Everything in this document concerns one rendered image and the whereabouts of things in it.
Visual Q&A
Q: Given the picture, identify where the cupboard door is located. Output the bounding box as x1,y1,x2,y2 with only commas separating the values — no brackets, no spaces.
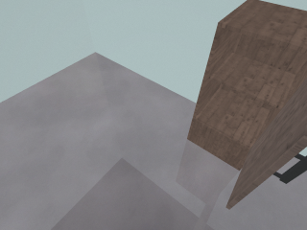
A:
226,78,307,210

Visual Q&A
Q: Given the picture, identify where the handle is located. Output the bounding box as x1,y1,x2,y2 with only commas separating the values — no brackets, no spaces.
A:
273,154,307,184

